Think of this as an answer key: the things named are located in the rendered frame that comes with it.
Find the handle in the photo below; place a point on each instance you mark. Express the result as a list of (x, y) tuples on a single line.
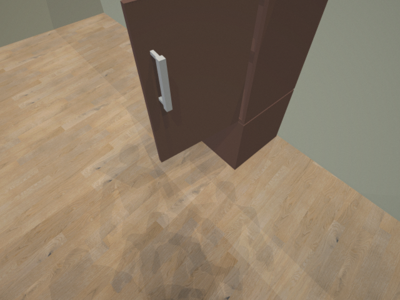
[(162, 71)]

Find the cupboard door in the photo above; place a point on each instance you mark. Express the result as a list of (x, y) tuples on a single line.
[(207, 45)]

